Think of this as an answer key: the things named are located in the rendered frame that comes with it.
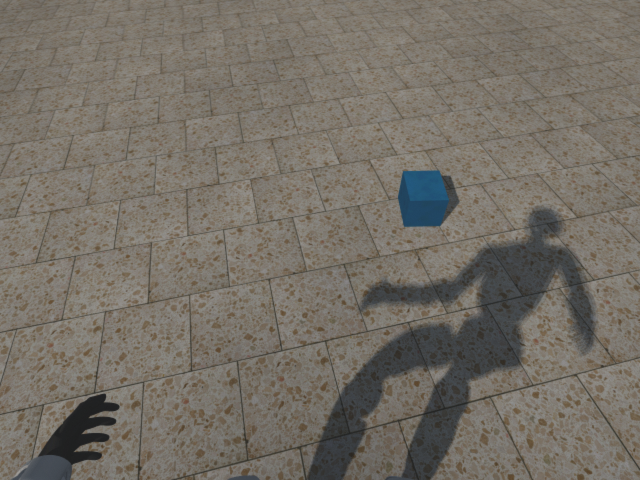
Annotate left robot hand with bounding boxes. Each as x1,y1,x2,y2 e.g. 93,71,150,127
38,394,120,465

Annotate carton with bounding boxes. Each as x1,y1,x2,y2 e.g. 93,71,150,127
398,170,449,227

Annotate left robot forearm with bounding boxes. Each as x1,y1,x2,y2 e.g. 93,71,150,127
11,455,72,480

